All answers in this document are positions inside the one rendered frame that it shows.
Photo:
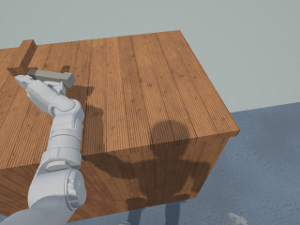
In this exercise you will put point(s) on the tap lever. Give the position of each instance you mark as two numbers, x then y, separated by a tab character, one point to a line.
67	78

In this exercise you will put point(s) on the robot right hand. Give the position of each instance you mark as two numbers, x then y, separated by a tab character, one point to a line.
237	220

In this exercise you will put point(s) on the robot left hand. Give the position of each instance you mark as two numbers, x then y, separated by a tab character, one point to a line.
41	93

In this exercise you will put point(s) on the left robot upper arm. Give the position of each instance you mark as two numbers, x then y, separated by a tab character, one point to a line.
53	199

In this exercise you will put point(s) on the left robot forearm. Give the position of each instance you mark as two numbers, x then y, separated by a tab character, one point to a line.
64	143

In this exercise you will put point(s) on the counter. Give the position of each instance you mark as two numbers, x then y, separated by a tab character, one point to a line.
154	124

